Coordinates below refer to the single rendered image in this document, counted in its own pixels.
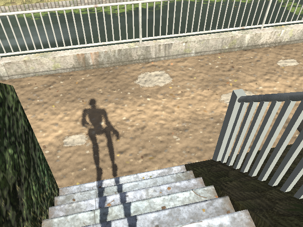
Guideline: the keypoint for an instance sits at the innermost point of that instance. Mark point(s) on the stairs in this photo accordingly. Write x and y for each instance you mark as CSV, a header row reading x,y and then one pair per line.
x,y
166,197

